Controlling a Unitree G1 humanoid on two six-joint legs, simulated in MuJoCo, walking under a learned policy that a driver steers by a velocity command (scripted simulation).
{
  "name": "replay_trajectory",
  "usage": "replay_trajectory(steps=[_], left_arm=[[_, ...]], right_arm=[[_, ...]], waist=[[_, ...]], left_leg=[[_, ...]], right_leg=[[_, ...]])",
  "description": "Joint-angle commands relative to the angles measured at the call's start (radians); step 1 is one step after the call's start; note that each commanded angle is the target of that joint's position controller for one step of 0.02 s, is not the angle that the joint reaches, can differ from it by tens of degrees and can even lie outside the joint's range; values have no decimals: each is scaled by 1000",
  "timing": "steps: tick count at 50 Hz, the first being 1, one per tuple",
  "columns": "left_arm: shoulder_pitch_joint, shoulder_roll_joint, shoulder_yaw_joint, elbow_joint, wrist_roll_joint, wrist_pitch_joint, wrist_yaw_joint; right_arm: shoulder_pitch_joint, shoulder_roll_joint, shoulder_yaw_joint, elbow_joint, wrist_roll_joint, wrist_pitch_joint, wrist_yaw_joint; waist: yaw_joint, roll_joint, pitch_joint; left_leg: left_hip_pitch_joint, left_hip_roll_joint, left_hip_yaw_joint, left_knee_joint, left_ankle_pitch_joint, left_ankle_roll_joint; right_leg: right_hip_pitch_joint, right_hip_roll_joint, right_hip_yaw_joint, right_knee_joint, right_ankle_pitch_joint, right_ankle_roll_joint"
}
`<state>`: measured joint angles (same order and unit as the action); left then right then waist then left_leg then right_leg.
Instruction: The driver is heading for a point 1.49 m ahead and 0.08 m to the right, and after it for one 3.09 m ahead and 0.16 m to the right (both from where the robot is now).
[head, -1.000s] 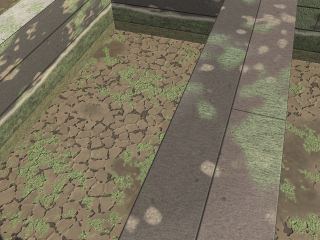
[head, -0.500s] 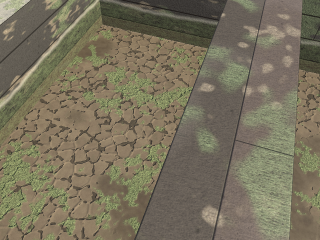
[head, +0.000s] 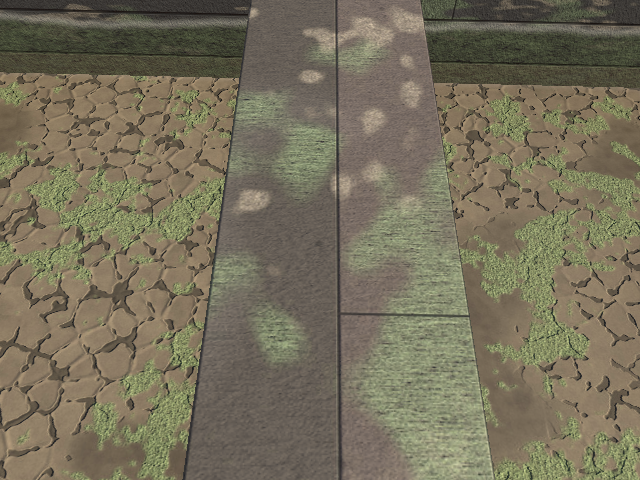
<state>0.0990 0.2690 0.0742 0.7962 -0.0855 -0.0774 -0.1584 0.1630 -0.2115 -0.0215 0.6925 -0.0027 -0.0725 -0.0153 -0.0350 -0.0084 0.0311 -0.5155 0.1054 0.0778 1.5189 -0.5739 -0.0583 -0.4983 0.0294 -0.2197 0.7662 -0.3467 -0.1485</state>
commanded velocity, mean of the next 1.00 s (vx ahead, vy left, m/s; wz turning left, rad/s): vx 0.09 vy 0.00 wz -0.25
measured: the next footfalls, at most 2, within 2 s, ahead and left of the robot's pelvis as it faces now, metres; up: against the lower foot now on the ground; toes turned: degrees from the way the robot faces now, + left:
left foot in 0.24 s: +0.26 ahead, +0.04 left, +0.00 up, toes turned -2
right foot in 0.56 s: +0.20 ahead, -0.07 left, +0.00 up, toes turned -18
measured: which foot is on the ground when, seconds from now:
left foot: up 0.00-0.22, down 0.24-1.00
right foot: down 0.00-0.24, up 0.26-0.54, down 0.56-1.00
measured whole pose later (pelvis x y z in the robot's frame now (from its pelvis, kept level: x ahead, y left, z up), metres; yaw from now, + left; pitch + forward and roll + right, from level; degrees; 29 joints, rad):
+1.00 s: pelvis +0.22 -0.02 +0.03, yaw -14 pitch +2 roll -1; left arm 0.19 0.11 -0.05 0.63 -0.03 -0.08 -0.07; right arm 0.13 -0.13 0.00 0.84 0.04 -0.08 0.03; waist -0.02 -0.01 -0.04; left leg -0.28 0.02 0.22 0.54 -0.31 0.08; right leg -0.20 0.08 -0.11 0.48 -0.32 -0.10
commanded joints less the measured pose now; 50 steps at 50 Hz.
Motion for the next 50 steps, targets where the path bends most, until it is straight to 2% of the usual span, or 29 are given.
replay_trajectory(steps=[1,3,6,8,9,10,11,12,13,14,15,16,17,18,19,21,22,25,26,27,28,29,30,31,33,36,37,39,50], left_arm=[[-56,44,3,-76,-11,-16,62],[-99,74,-6,-90,24,-6,112],[-110,72,-12,-88,62,14,136],[-74,78,-8,-99,88,15,136],[-74,79,-4,-106,89,11,137],[-94,77,-5,-134,87,8,144],[-139,80,-4,-159,92,-4,140],[-181,42,-13,-204,88,-13,135],[-152,-41,-29,-254,81,-11,131],[-23,0,-12,-224,75,-3,149],[44,13,-11,-203,65,5,174],[29,37,-5,-203,59,15,190],[-12,27,-8,-208,64,27,197],[-46,-22,-22,-231,58,33,186],[-71,-55,-33,-245,57,36,171],[-62,-137,-61,-266,79,30,164],[-59,-144,-66,-266,89,27,162],[-6,-153,-80,-267,105,14,156],[29,-168,-88,-254,98,6,145],[9,-159,-94,-271,90,-2,136],[-28,-108,-90,-306,83,-15,132],[-62,-95,-103,-335,80,-23,117],[-74,-123,-117,-332,74,-28,92],[-77,-145,-123,-325,68,-30,77],[-51,-146,-127,-307,59,-35,63],[0,-132,-126,-289,56,-35,69],[10,-133,-126,-285,52,-35,78],[14,-133,-128,-286,61,-33,91],[58,-113,-110,-240,55,-24,93]], right_arm=[[-28,-73,-29,-93,-34,-13,-34],[-119,-23,-13,-165,-23,-21,-24],[-238,-1,-6,-238,-26,-33,-19],[-172,-9,-8,-222,-30,-40,-30],[-126,-20,-10,-213,-28,-39,-32],[-65,-49,-21,-178,-22,-42,-25],[24,-62,-24,-155,-22,-37,-22],[123,-98,-33,-119,-25,-39,-26],[115,-186,-43,-126,-11,-28,-32],[43,-56,1,-140,-8,-2,15],[-75,-7,21,-140,-1,19,40],[-122,3,23,-148,9,22,43],[-131,12,25,-128,15,15,40],[-149,-7,20,-101,29,10,29],[-140,-18,17,-97,26,2,7],[-161,-22,8,-74,-1,-10,-25],[-152,-22,6,-68,-3,-15,-31],[-153,7,6,-39,-9,-21,-15],[-142,8,5,-30,-5,-20,-11],[-86,-5,-3,0,-5,-18,-10],[-67,-9,-9,13,-14,-19,-5],[-27,22,-4,24,-13,-26,-1],[-1,24,3,44,8,-33,10],[-28,19,5,49,28,-39,20],[-62,22,13,51,37,-39,32],[-61,28,17,58,35,-37,40],[-60,11,9,61,45,-34,35],[-69,17,9,64,42,-29,34],[-68,31,7,83,46,-20,44]], waist=[[-5,15,-166],[-14,-4,-195],[6,-53,-217],[13,-59,-220],[3,-88,-216],[-15,-91,-200],[-68,-65,-194],[-94,-12,-245],[-31,179,-327],[-4,284,-372],[58,330,-327],[58,295,-302],[56,186,-261],[70,97,-216],[61,32,-221],[76,39,-282],[68,63,-298],[75,130,-265],[77,123,-242],[37,102,-214],[0,49,-193],[-52,-30,-159],[-45,-122,-111],[-31,-140,-71],[-10,-104,-64],[9,-37,-117],[16,-45,-133],[12,-20,-134],[16,8,-141]], left_leg=[[-270,25,17,36,43,-4],[-103,-13,53,-143,72,45],[33,-79,111,-475,196,80],[115,-120,101,-605,262,98],[141,-122,83,-681,288,102],[162,-110,55,-764,325,104],[227,-111,48,-912,428,111],[430,-3,-23,-989,825,133],[620,290,-326,-973,1338,169],[710,336,-479,-1025,1545,341],[651,294,-427,-1062,1401,384],[546,251,-374,-1097,1153,387],[413,202,-318,-1110,952,349],[272,157,-251,-1118,872,303],[207,130,-167,-1128,885,267],[193,59,-42,-1107,862,222],[232,54,-29,-1105,846,212],[253,89,-69,-1095,704,177],[218,91,-83,-1086,581,141],[189,91,-104,-1088,437,118],[133,65,-95,-1048,283,113],[93,21,-46,-1040,206,119],[139,10,-17,-1031,255,115],[156,7,-9,-1025,301,114],[162,16,-21,-1032,338,115],[200,26,-31,-1041,382,111],[211,21,-23,-1035,382,108],[232,18,-18,-1039,396,106],[282,38,-28,-1035,462,106]], right_leg=[[224,-281,405,-281,524,-82],[29,-211,320,-313,501,-67],[-4,-146,262,-282,616,-47],[56,-125,284,-239,756,32],[103,-119,302,-209,767,66],[146,-118,337,-170,795,110],[172,-100,332,-86,789,150],[85,-39,291,77,527,197],[-108,97,166,362,-346,186],[-293,115,111,493,-508,165],[-331,47,92,569,-471,177],[-274,0,86,585,-409,188],[-200,-37,104,554,-351,193],[-115,-45,110,471,-298,194],[-21,-21,82,392,-245,190],[150,32,38,189,-136,172],[183,64,12,118,-101,168],[265,46,39,-113,-11,152],[332,38,53,-233,68,145],[355,-3,113,-275,103,140],[365,-121,240,-284,251,135],[347,-199,342,-318,344,121],[254,-211,365,-351,330,98],[232,-186,358,-375,276,97],[259,-173,349,-383,282,101],[308,-158,323,-356,368,88],[321,-161,324,-362,380,88],[321,-161,325,-358,428,88],[330,-151,317,-339,467,78]])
